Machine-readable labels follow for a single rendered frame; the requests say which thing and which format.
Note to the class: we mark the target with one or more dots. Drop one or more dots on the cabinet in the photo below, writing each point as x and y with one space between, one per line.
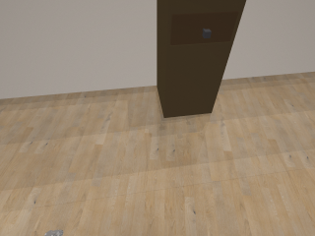
189 75

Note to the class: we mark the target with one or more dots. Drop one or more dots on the drawer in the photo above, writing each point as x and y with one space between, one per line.
188 28

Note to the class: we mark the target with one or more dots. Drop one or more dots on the handle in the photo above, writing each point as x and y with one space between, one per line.
206 33

